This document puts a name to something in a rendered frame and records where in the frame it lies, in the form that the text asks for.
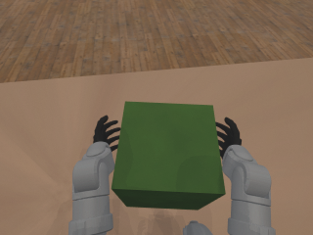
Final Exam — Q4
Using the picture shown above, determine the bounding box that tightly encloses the robot right forearm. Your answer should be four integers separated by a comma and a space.
222, 144, 276, 235

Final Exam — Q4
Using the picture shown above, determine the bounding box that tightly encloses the carton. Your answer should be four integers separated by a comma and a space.
111, 101, 226, 211

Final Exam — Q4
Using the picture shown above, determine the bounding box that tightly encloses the right robot hand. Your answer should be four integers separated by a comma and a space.
215, 117, 242, 160

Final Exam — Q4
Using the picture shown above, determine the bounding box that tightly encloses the left robot hand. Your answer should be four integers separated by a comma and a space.
93, 115, 121, 151

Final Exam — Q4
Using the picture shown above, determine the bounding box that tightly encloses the robot right thigh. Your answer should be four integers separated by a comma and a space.
183, 222, 213, 235

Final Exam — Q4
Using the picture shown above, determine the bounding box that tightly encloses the robot left forearm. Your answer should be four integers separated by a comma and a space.
68, 141, 115, 235

